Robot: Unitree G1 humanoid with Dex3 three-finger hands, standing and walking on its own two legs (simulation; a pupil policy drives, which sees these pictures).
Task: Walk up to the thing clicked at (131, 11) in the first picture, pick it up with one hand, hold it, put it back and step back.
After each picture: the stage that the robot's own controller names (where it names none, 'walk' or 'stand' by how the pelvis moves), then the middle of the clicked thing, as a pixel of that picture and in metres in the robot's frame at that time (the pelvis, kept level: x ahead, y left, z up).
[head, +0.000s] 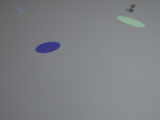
stand; (132, 8) +2.23 -0.74 -0.72
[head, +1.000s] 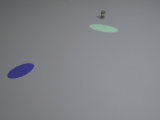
walk; (103, 15) +2.18 -0.16 -0.70
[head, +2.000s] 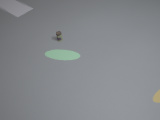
walk; (59, 36) +1.55 +0.37 -0.72
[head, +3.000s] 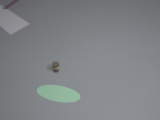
walk; (56, 67) +1.04 +0.35 -0.72
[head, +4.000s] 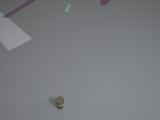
walk; (60, 103) +0.65 +0.21 -0.69
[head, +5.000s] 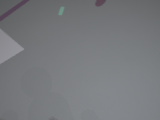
stand; out of the picture +0.44 +0.17 -0.69
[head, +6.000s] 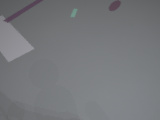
stand; out of the picture +0.40 +0.14 -0.70
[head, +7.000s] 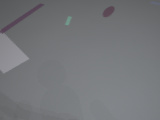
stand; out of the picture +0.36 +0.19 -0.72
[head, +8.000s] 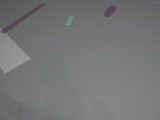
stand; out of the picture +0.36 +0.19 -0.73
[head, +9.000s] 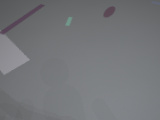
stand; out of the picture +0.35 +0.19 -0.73
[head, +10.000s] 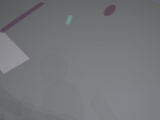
stand; out of the picture +0.34 +0.19 -0.73
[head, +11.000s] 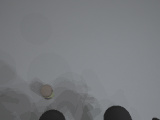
go down; (47, 92) +0.41 +0.17 -0.48
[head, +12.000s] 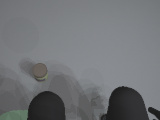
go down; (40, 73) +0.45 +0.17 -0.34
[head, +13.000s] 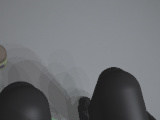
close in; out of the picture +0.44 +0.21 -0.24
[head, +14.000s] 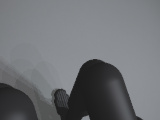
close; out of the picture +0.43 +0.23 -0.23
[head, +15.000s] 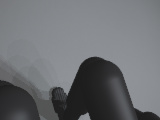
lift; out of the picture +0.43 +0.23 -0.23
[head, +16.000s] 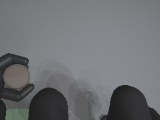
lift; (18, 80) +0.33 +0.23 -0.07
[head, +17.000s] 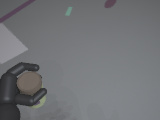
hold; (32, 90) +0.33 +0.17 +0.05
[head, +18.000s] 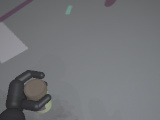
hold; (39, 96) +0.32 +0.17 +0.01
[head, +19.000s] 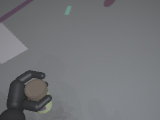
crouch; (39, 97) +0.32 +0.17 +0.00
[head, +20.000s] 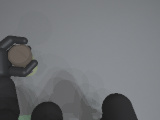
crouch; (24, 61) +0.43 +0.18 -0.08
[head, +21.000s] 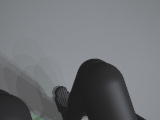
lower; out of the picture +0.45 +0.24 -0.23
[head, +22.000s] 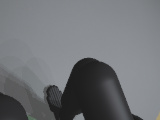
lower; out of the picture +0.46 +0.25 -0.24
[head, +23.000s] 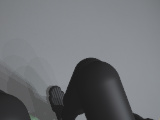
lower; out of the picture +0.46 +0.25 -0.24
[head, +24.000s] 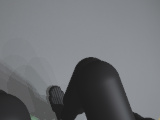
lower; out of the picture +0.46 +0.25 -0.24
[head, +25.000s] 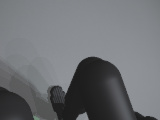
loosen; out of the picture +0.45 +0.24 -0.24
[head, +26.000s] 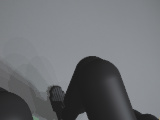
withdraw; out of the picture +0.44 +0.23 -0.24
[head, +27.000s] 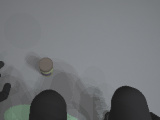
walk; (46, 67) +0.46 +0.17 -0.34
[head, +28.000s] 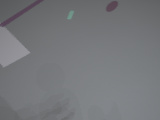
stand; out of the picture +0.38 +0.15 -0.66
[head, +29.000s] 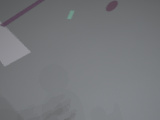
stand; out of the picture +0.40 +0.17 -0.67
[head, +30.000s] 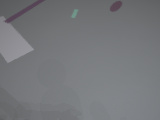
stand; out of the picture +0.39 +0.16 -0.68
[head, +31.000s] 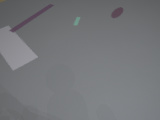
walk; out of the picture +0.40 +0.17 -0.72
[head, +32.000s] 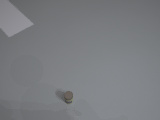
walk; (68, 97) +0.56 +0.10 -0.70
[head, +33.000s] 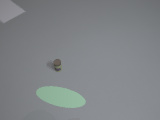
walk; (57, 65) +0.87 +0.26 -0.68
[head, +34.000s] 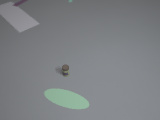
stand; (65, 70) +1.01 +0.18 -0.71
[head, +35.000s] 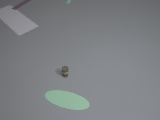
stand; (65, 72) +1.01 +0.19 -0.73
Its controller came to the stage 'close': yes
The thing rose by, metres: 0.72
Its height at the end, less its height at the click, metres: +0.00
